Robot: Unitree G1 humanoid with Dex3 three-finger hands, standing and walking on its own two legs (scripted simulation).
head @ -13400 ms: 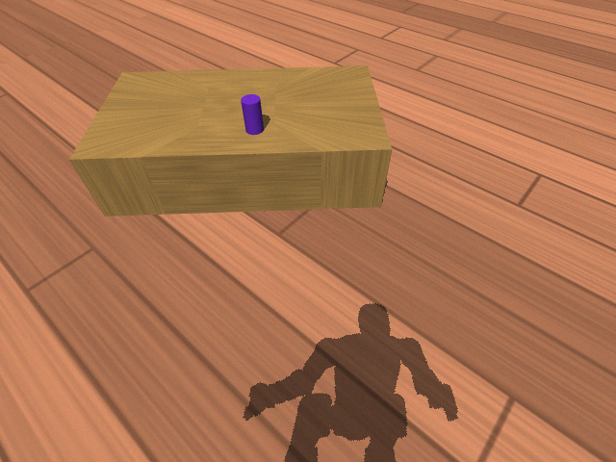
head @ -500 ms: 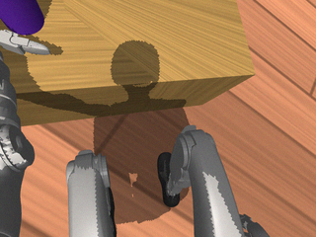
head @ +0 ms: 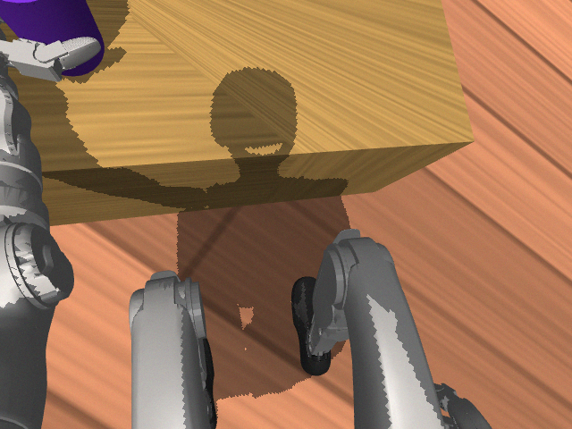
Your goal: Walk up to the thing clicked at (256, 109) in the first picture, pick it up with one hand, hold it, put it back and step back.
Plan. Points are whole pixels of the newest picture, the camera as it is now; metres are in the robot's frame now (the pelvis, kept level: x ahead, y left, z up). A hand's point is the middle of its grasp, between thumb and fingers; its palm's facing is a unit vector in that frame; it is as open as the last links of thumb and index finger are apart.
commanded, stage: settle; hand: left
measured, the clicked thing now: (45, 8) +0.59 +0.20 +0.01
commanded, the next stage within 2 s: lift in 1.36 s
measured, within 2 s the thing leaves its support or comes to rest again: leaves its support in 0.26 s
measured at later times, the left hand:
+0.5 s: hand out of the picture +0.58 +0.20 +0.05, palm faces +0.12 -0.99 -0.03, open 10.9 cm
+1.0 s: hand out of the picture +0.58 +0.20 +0.09, palm faces +0.11 -0.99 -0.03, open 10.9 cm
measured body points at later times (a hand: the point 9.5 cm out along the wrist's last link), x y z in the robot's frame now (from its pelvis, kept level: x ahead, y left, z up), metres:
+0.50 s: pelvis +0.01 +0.00 +0.05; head +0.24 +0.04 +0.43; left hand +0.56 +0.25 +0.06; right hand +0.05 -0.28 -0.06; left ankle +0.07 +0.10 -0.36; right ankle +0.14 -0.14 -0.36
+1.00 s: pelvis +0.02 +0.00 +0.09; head +0.25 +0.03 +0.47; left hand +0.57 +0.25 +0.10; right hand +0.06 -0.28 -0.02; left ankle +0.07 +0.10 -0.36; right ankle +0.14 -0.14 -0.36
